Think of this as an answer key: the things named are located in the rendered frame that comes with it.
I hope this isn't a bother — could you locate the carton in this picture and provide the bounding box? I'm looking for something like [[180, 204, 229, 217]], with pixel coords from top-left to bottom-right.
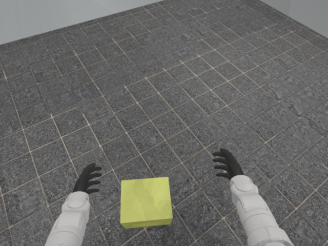
[[120, 177, 173, 229]]

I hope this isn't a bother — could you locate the left robot hand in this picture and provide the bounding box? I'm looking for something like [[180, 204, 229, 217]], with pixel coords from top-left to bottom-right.
[[73, 163, 102, 194]]

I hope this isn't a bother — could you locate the robot right forearm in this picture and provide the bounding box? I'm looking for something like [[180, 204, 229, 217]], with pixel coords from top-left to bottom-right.
[[230, 175, 294, 246]]

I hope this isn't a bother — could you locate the right robot hand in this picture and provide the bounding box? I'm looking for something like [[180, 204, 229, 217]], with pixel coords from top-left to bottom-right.
[[213, 148, 244, 181]]

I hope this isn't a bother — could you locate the robot left forearm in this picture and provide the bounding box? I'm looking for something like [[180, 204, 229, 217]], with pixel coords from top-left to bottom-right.
[[45, 191, 90, 246]]

